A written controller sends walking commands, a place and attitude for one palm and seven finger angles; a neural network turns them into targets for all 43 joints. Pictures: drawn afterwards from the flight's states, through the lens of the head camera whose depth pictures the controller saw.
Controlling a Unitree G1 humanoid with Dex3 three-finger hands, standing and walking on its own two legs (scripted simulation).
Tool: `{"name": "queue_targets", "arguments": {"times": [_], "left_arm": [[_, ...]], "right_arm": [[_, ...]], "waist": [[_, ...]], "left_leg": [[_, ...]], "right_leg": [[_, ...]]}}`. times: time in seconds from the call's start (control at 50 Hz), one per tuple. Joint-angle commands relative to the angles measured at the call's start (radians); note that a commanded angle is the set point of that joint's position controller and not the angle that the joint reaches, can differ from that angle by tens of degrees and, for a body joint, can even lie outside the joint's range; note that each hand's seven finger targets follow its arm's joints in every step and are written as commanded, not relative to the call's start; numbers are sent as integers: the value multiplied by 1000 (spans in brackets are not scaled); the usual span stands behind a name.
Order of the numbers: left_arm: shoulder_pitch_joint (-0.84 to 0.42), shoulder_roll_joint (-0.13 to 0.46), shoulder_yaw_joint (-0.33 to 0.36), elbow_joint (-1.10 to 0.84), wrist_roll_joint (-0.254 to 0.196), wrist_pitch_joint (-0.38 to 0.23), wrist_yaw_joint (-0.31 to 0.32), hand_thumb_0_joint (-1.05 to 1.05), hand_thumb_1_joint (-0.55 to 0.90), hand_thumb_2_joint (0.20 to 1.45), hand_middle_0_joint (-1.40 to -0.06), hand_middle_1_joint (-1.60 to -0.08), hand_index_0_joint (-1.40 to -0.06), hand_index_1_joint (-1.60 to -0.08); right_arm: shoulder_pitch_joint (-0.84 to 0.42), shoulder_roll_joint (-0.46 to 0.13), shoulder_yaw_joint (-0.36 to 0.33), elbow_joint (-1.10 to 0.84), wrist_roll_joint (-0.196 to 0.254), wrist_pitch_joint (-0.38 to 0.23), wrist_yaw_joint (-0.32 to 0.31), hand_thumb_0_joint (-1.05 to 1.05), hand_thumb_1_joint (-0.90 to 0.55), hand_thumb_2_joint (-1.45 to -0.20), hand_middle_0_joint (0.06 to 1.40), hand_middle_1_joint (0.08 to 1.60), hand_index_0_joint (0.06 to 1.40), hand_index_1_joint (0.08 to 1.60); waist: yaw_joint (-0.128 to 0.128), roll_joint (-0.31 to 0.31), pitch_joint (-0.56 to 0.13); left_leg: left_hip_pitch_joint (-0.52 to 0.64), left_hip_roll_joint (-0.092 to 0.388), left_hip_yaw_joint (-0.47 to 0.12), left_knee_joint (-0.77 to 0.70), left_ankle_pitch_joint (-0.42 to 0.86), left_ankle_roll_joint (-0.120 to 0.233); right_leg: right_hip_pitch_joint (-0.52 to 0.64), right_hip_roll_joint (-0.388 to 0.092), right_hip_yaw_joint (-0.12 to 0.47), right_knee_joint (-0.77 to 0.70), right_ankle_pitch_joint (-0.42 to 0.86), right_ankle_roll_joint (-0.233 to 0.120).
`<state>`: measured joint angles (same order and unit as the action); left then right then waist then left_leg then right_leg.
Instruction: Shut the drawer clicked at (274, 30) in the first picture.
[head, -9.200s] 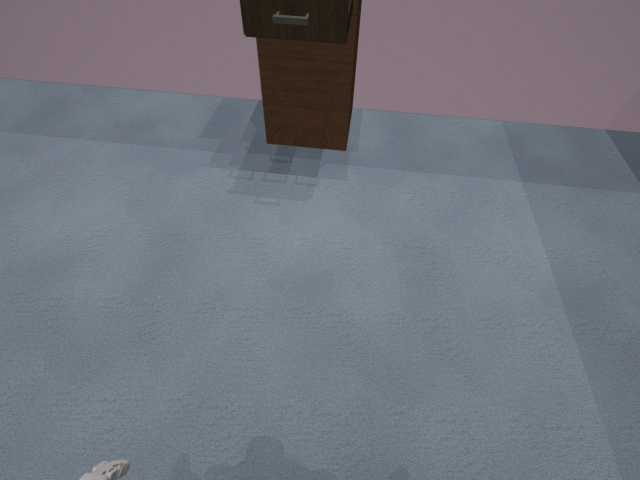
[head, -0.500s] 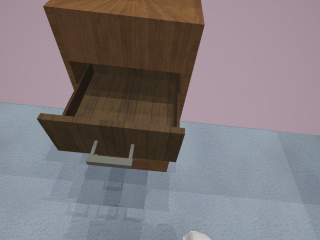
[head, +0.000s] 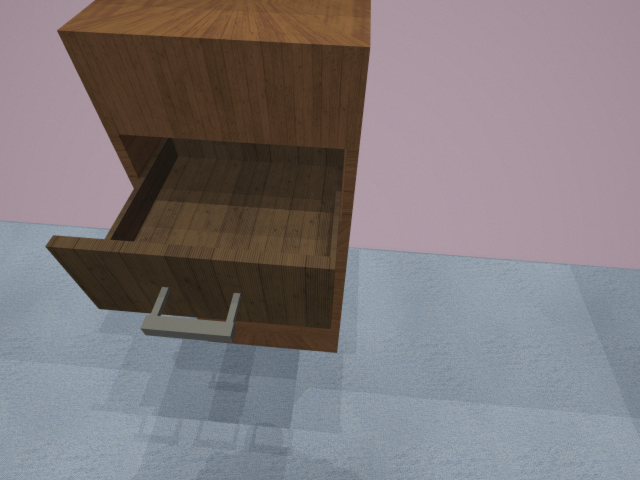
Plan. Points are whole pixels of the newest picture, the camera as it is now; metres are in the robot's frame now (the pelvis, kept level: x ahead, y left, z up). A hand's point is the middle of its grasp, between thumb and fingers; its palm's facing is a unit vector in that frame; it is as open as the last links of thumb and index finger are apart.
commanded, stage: come to a stop and stand still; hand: left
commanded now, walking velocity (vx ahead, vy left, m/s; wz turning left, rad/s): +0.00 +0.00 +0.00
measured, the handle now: (194, 313) +0.33 +0.21 -0.02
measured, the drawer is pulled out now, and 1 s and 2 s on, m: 0.25 0.25 0.25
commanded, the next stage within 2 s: look again from close up in 0.90 s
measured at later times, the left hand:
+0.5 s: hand out of the picture +0.02 +0.17 -0.15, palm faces +0.02 -0.97 -0.23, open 7.4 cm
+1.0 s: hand out of the picture +0.04 +0.15 -0.16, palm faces +0.04 -0.97 -0.22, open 7.3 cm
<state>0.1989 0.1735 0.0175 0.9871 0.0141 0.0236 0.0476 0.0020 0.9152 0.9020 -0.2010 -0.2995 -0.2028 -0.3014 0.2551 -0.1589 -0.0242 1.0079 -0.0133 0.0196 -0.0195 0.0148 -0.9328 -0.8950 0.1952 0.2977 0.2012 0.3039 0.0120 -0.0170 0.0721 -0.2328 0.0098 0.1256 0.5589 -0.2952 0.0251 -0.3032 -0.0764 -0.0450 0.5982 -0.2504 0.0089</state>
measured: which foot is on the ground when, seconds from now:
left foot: down 0.00-1.00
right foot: down 0.00-1.00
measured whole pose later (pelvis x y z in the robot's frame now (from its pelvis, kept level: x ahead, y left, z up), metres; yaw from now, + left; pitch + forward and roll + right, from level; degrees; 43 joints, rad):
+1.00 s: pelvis +0.04 -0.03 +0.01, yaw +1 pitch +0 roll +1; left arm 0.25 0.15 -0.01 1.12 0.01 -0.02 0.03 0.01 0.92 0.90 -0.20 -0.30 -0.20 -0.30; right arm 0.29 -0.14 0.02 1.13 -0.02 -0.02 -0.03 0.01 -0.92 -0.90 0.19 0.30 0.20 0.30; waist 0.01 0.02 0.05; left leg -0.12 0.04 0.09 0.39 -0.25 -0.03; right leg -0.19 -0.03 -0.08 0.46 -0.26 -0.02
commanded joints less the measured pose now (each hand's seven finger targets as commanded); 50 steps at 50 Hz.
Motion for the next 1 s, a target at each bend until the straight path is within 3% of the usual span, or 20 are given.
{"name": "queue_targets", "arguments": {"times": [0.0,0.02,0.04,0.06,0.08,0.1,0.14,0.26,0.44,0.48,0.56,0.98], "left_arm": [[11,204,23,-76,11,-44,-1,0,900,900,-200,-300,-200,-300],[-9,191,21,-83,11,-39,-3,0,900,900,-200,-300,-200,-300],[-8,170,15,-87,9,-31,-7,0,900,900,-200,-300,-200,-300],[8,151,11,-83,7,-22,-10,0,900,900,-200,-300,-200,-300],[32,138,8,-81,10,-19,-13,0,900,900,-200,-300,-200,-300],[59,125,6,-68,8,-19,-15,0,900,900,-200,-300,-200,-300],[97,115,-2,-50,8,-22,-17,0,900,900,-200,-300,-200,-300],[92,132,-5,-29,3,-37,-20,0,900,900,-200,-300,-200,-300],[100,127,-11,39,-3,-51,-18,0,900,900,-200,-300,-200,-300],[98,123,-11,51,-3,-50,-18,0,900,900,-200,-300,-200,-300],[99,111,-10,74,-4,-51,-14,0,900,900,-200,-300,-200,-300],[118,82,-6,113,-3,-56,-11,0,900,900,-200,-300,-200,-300]], "right_arm": [[58,-82,-19,-121,-4,-7,21,0,-900,-900,200,300,200,300],[97,-90,-17,-112,-5,-13,22,0,-900,-900,200,300,200,300],[102,-99,-16,-108,-7,-19,22,0,-900,-900,200,300,200,300],[76,-116,-12,-119,-8,-24,21,0,-900,-900,200,300,200,300],[53,-127,-13,-129,-9,-28,19,0,-900,-900,200,300,200,300],[28,-146,-12,-137,-7,-28,16,0,-900,-900,200,300,200,300],[12,-154,-10,-137,-7,-26,16,0,-900,-900,200,300,200,300],[61,-134,4,-82,-5,-34,16,0,-900,-900,200,300,200,300],[72,-111,20,8,-1,-50,7,0,-900,-900,200,300,200,300],[76,-101,22,25,0,-49,5,0,-900,-900,200,300,200,300],[86,-89,25,57,-1,-49,1,0,-900,-900,200,300,200,300],[104,-57,25,109,1,-49,-11,0,-900,-900,200,300,200,300]], "waist": [[-54,-90,-79],[-69,-40,-63],[-63,56,-30],[-44,107,11],[-24,140,23],[-7,104,32],[2,15,37],[-23,-34,-7],[-14,-3,-49],[-13,-11,-34],[-11,29,-25],[-10,2,-20]], "left_leg": [[11,24,-60,3,-86,-29],[59,35,-77,-44,-38,-19],[38,67,-119,-99,-17,-3],[-49,107,-174,-180,-80,16],[-104,135,-208,-240,-97,31],[-148,144,-219,-265,-151,38],[-158,114,-197,-263,-210,30],[-20,82,-143,-229,-62,13],[49,90,-116,-215,133,0],[51,94,-114,-222,135,-1],[49,95,-109,-223,152,-8],[102,104,-99,-233,214,-14]], "right_leg": [[-83,-184,218,-220,-175,-127],[-136,-142,171,-183,-204,-109],[-148,-77,110,-140,-230,-75],[-111,-23,60,-109,-226,-47],[-53,4,21,-73,-166,-36],[-5,13,15,-69,-134,-31],[13,-1,50,-116,-131,-36],[-26,-38,104,-204,-133,-40],[62,-54,86,-203,83,-37],[66,-51,79,-207,94,-38],[82,-53,75,-206,122,-41],[123,-46,59,-224,232,-46]]}}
